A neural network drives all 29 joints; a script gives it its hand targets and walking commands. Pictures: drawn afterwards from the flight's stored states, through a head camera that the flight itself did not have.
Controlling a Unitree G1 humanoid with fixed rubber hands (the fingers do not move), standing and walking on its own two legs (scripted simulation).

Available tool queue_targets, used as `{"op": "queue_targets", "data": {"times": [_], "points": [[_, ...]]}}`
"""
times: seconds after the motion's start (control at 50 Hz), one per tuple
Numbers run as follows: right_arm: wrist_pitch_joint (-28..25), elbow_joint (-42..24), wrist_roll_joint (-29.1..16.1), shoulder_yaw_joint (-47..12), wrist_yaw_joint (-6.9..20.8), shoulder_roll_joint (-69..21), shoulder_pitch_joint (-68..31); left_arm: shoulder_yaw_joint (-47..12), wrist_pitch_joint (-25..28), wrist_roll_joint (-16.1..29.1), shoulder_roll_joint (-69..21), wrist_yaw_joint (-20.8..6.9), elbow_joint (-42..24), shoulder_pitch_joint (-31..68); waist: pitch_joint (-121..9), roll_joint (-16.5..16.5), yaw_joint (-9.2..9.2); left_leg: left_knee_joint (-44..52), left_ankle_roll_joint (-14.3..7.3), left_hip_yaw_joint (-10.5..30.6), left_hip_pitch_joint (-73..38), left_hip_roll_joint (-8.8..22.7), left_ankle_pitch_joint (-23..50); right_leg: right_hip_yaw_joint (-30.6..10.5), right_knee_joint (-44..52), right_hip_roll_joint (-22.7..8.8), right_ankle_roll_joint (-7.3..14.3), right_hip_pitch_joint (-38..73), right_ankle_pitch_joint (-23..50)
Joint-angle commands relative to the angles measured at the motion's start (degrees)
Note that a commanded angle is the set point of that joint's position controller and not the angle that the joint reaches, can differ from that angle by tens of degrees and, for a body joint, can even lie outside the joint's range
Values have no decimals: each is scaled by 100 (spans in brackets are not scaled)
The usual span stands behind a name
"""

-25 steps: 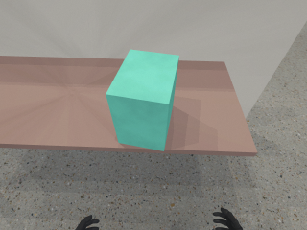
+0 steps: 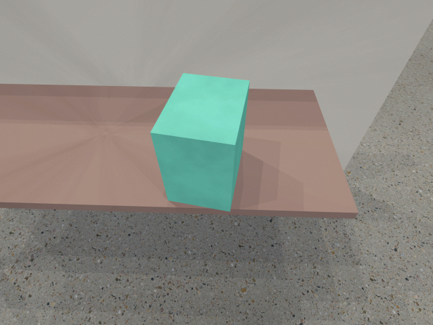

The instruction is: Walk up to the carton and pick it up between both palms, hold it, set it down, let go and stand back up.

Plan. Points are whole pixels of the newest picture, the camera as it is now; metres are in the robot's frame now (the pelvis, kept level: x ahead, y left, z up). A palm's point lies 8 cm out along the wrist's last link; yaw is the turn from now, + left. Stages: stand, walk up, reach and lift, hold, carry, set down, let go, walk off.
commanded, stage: stand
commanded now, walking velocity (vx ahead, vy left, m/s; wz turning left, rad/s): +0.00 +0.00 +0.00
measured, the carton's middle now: (206, 143) +0.52 +0.03 +0.01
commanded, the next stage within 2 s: walk up in 1.74 s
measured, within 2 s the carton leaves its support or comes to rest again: neither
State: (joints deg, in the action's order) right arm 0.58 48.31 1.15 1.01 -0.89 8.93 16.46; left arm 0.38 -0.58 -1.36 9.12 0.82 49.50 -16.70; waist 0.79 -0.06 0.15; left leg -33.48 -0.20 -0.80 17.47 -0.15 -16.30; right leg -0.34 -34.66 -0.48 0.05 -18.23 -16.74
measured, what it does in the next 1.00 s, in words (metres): stands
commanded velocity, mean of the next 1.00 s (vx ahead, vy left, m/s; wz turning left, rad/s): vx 0.00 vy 0.00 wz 0.00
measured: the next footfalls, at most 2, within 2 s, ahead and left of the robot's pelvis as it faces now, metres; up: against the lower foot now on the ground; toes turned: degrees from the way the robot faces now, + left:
none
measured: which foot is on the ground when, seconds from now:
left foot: down 0.00-1.00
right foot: down 0.00-1.00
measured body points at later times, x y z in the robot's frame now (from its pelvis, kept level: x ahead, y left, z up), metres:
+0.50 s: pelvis +0.00 +0.00 +0.01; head +0.02 +0.00 +0.46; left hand +0.01 +0.22 -0.15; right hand +0.01 -0.21 -0.15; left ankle +0.02 +0.12 -0.73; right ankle +0.02 -0.12 -0.73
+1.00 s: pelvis +0.01 +0.00 +0.01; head +0.02 +0.00 +0.46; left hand -0.01 +0.20 -0.15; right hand -0.01 -0.19 -0.15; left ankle +0.02 +0.12 -0.73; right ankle +0.02 -0.12 -0.73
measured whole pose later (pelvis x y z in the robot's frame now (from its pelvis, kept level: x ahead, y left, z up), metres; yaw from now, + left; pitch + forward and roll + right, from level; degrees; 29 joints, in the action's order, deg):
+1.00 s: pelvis +0.01 +0.00 +0.01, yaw +0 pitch -1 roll +0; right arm -0.3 65.7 0.8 1.4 -2.1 5.1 17.2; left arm 0.6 0.4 -0.9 5.1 2.5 65.6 -17.4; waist 2.1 0.0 0.0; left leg -25.6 -0.4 -1.1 11.6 -0.3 -13.0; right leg -0.7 -26.9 -0.6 -0.3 -12.5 -13.4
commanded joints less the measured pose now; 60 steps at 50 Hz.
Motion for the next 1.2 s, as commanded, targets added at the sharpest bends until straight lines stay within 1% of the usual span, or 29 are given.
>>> {"op": "queue_targets", "data": {"times": [0.0, 0.32, 0.58, 0.84, 1.18], "points": [[-150, -198, -3, 153, -36, 529, 108, 180, 141, 6, 575, 49, -234, -66, -52, 83, -20, 695, -211, 357, -86, 299, 232, -403, 894, -288, 184, -42, 54], [-168, 716, -17, 171, -80, 359, 357, 207, 156, 31, 377, 121, 596, -343, 149, 16, 3, 1072, -220, 382, -223, 381, 367, -405, 1141, -327, 182, 233, 302], [-160, 1271, -25, 153, -113, 197, 464, 161, 165, 40, 200, 163, 1129, -452, 255, 20, -7, 1195, -207, 369, -389, 423, 564, -366, 1236, -347, 157, 354, 548], [-140, 1603, -31, 112, -142, 59, 507, 108, 151, 42, 54, 192, 1470, -517, 337, 27, -13, 1268, -186, 351, -439, 435, 608, -341, 1302, -357, 133, 423, 600], [-120, 1794, -35, 68, -155, -6, 568, 63, 124, 40, -19, 199, 1647, -540, 411, 29, -23, 1342, -166, 345, -393, 435, 498, -326, 1384, -357, 108, 448, 488]]}}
